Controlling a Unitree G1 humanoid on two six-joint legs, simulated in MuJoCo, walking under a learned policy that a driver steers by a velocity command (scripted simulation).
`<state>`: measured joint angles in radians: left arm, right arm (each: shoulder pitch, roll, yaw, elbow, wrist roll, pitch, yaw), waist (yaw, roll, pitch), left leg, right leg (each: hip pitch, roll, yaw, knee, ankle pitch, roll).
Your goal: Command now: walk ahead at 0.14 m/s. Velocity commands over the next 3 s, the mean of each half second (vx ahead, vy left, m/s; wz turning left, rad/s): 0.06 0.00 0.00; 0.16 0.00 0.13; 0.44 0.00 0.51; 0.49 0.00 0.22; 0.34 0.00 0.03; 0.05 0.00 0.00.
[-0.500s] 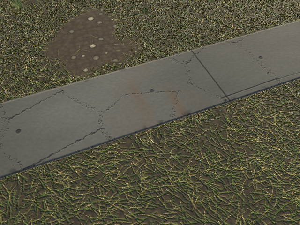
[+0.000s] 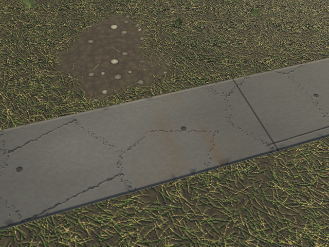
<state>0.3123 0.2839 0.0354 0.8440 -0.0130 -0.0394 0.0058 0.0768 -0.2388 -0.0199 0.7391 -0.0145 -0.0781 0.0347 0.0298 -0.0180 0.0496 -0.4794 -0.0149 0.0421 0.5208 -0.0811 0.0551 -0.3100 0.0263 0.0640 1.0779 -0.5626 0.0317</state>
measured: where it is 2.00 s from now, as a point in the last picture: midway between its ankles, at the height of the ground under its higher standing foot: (124, 190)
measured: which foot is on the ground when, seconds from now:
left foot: down 0.00-0.92, up 0.94-1.00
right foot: up 0.00-0.22, down 0.24-1.00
